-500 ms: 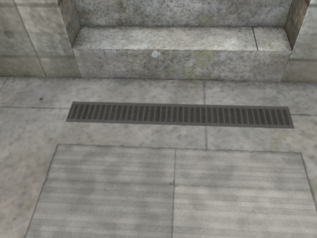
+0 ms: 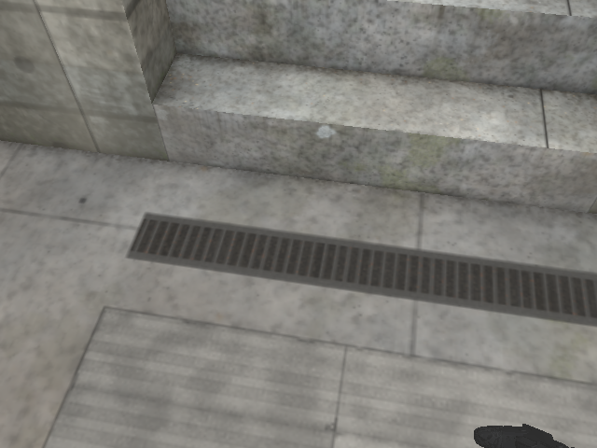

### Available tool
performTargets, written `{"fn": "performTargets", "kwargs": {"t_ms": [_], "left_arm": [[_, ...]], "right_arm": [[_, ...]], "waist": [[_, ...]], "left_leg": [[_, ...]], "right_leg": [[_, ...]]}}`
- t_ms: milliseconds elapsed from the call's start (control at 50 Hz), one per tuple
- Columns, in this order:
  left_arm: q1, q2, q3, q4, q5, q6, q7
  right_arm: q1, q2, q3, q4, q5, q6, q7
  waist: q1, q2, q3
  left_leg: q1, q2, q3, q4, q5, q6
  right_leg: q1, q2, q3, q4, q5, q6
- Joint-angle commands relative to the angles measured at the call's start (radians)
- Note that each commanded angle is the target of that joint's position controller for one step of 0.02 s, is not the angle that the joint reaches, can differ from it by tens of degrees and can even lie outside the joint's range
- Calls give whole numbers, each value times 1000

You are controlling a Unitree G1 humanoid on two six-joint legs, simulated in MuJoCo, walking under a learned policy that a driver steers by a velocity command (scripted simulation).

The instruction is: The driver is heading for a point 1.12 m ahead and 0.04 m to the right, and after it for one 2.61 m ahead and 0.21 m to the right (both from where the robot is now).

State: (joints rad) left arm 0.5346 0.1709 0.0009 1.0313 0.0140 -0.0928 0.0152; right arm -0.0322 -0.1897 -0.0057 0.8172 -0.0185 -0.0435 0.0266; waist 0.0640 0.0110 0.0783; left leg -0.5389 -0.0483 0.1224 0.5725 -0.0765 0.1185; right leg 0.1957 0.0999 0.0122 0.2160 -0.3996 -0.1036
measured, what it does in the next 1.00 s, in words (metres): walks ahead: left foot, then right foot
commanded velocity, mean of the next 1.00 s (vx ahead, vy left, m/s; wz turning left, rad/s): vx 0.50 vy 0.00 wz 0.00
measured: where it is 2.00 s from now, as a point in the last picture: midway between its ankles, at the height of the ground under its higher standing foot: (340, 247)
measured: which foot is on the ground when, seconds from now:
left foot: up 0.00-0.02, down 0.04-0.60, up 0.62-1.00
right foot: down 0.00-0.02, up 0.04-0.56, down 0.58-1.00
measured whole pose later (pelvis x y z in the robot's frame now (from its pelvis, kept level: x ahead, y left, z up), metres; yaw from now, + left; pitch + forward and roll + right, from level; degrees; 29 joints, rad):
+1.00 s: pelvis +0.54 -0.04 +0.02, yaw +1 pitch +0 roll -1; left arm 0.47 0.17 0.02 1.08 0.01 -0.11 0.00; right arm 0.05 -0.21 -0.03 0.91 -0.02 -0.04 0.03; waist 0.06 0.04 0.04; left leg -0.62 0.09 0.04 0.70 -0.01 0.04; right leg 0.06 0.09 -0.08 0.17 -0.23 -0.09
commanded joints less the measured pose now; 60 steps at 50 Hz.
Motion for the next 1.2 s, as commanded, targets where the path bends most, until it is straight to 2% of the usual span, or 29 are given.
{"fn": "performTargets", "kwargs": {"t_ms": [20, 40, 60, 80, 100, 120, 140, 160, 220, 360, 480, 540, 560, 580, 600, 620, 640, 660, 680, 740, 820, 920, 1020, 1080, 1120, 1140, 1160, 1180, 1200], "left_arm": [[-62, 191, 37, -44, 2, -2, 8], [-56, 146, 26, -72, 0, -4, 1], [94, 44, 13, -64, -16, 5, -9], [3, 146, 34, -69, 9, 7, -7], [-93, 159, 41, -102, 9, 2, -14], [-133, 149, 42, -107, 12, 1, -18], [-133, 133, 42, -103, 17, 10, -21], [-111, 104, 36, -98, 24, 23, -29], [-158, 77, 34, -114, 25, 44, -42], [-470, 82, 26, -209, 8, 51, -47], [-627, 89, 21, -259, 6, 42, -44], [-542, 110, 33, -242, 7, 28, -35], [-424, 128, 44, -203, 8, 21, -27], [-248, 158, 60, -144, 17, 10, -16], [-62, 243, 85, -108, 44, 3, -3], [-36, 311, 104, -98, 48, 11, -9], [-110, 242, 95, -103, 7, 21, -19], [-219, 196, 81, -116, -3, 18, -23], [-269, 147, 71, -116, 0, 9, -28], [-240, 86, 49, -66, -3, -11, -23], [-160, 129, 53, -22, -8, -26, -20], [-76, 128, 42, 4, -8, -23, -21], [0, 143, 46, 38, 3, -22, -8], [-20, 156, 52, 49, 8, -23, 3], [-86, 180, 57, 34, 8, -22, 4], [-91, 169, 53, 31, 3, -23, 6], [-67, 100, 30, -6, -36, -26, -5], [-15, 98, 38, 4, -30, -24, -12], [-114, 163, 53, -9, -11, -17, -12]], "right_arm": [[403, -166, -62, 87, -5, -18, -32], [542, -243, -84, 107, -26, -19, -44], [490, -260, -86, 99, -37, -16, -32], [410, -209, -83, 95, 12, -13, -19], [313, -154, -69, 81, 18, -17, -15], [281, -109, -58, 84, 12, -27, -10], [286, -84, -49, 97, 7, -37, -12], [302, -64, -40, 117, 7, -46, -17], [380, -98, -44, 162, 12, -69, -19], [527, -109, -33, 208, 15, -65, -21], [615, -120, -28, 245, -5, -56, -40], [568, -141, -33, 247, -9, -53, -49], [554, -150, -35, 249, -8, -52, -48], [533, -150, -34, 244, -1, -51, -46], [515, -120, -23, 204, 9, -57, -43], [644, -25, -10, 203, 44, -53, -33], [558, -134, -38, 207, 14, -50, -37], [469, -128, -42, 171, 12, -55, -31], [428, -107, -39, 164, 9, -57, -27], [440, -57, -37, 169, -19, -22, -9], [310, -62, -41, 123, -21, -2, 4], [95, -61, -31, 55, -4, -7, 10], [-42, -71, -26, 9, 0, -13, 5], [-24, -88, -32, 4, -2, -27, -2], [177, -121, -53, 68, -6, -47, -20], [337, -155, -67, 118, -19, -56, -40], [494, -246, -93, 141, -50, -61, -50], [486, -277, -107, 153, -32, -47, -41], [362, -231, -95, 130, -13, -45, -34]], "waist": [[-244, -89, -181], [-273, 31, -289], [-142, 184, -328], [-151, 35, -219], [-112, 24, -81], [-86, -25, -16], [-57, -31, -1], [-30, -15, -7], [-20, 9, 3], [-101, 39, 29], [-143, 60, 36], [-77, 73, -1], [-29, 74, -59], [47, 51, -148], [109, -32, -280], [44, -256, -390], [35, -74, -295], [-9, -66, -152], [-34, -29, -89], [-95, -57, -55], [-97, -62, -13], [-46, -70, 23], [-7, -77, 37], [-38, -79, 22], [-129, -71, -102], [-189, -57, -200], [-219, 95, -323], [-172, 221, -397], [-127, 86, -261]], "left_leg": [[508, 0, -55, -92, -17, 71], [705, 232, -311, -102, -162, 131], [875, 468, -808, -200, -195, 289], [735, 416, -799, -314, -374, 271], [579, 385, -656, -369, -395, 238], [463, 343, -567, -407, -290, 205], [393, 303, -485, -419, -187, 171], [345, 269, -418, -436, -122, 146], [317, 237, -309, -465, 16, 134], [436, 180, -194, -460, 248, 50], [658, 238, -199, -381, 406, 72], [681, 258, -175, -251, 680, 58], [670, 247, -163, -126, 775, 47], [575, 214, -132, 62, 703, 28], [354, 165, -100, 352, 359, 12], [-4, -29, -61, 713, -424, -30], [-93, 23, -184, 761, -396, -11], [-109, 66, -182, 718, -288, -10], [-75, 96, -176, 669, -230, -15], [35, 127, -154, 573, -190, -45], [-63, 151, -114, 476, -84, -71], [-94, 142, -71, 210, 68, -93], [-85, 110, -53, 33, 73, -70], [-14, 81, -46, -35, -33, -29], [237, 16, -15, -114, -57, 12], [479, 54, -54, -145, -68, 44], [785, 314, -380, -165, -150, 132], [871, 480, -785, -303, -206, 233], [742, 426, -668, -332, -246, 187]], "right_leg": [[-201, -253, 28, 522, 1165, 0], [-376, -174, -20, 850, 724, -7], [-744, 2, -9, 1188, -146, 17], [-820, -58, 65, 1185, -40, -11], [-833, -103, 56, 1128, 58, -14], [-793, -131, 52, 1072, 97, -11], [-744, -154, 53, 1027, 112, -2], [-694, -168, 47, 986, 122, 13], [-719, -192, 9, 904, 172, 43], [-838, -193, -69, 574, 424, 79], [-860, -144, -91, 401, 364, 50], [-693, -91, -106, 326, 240, 0], [-554, -58, -115, 288, 228, -23], [-322, -67, -99, 234, 273, -54], [-47, -285, 134, 234, 185, -111], [186, -549, 623, 132, 152, -267], [87, -489, 622, 69, 91, -230], [-66, -454, 460, 37, 137, -196], [-177, -410, 363, 0, 248, -169], [-326, -321, 189, -49, 415, -110], [-335, -292, 105, -96, 487, -105], [-294, -258, 45, -111, 548, -78], [-150, -299, 43, -83, 598, -86], [-79, -325, 26, 13, 810, -74], [-88, -296, 0, 255, 1073, -50], [-217, -254, -24, 439, 930, -31], [-523, -166, -86, 768, 583, 5], [-761, -17, -54, 1042, -86, 15], [-828, -107, 32, 1054, -5, 1]]}}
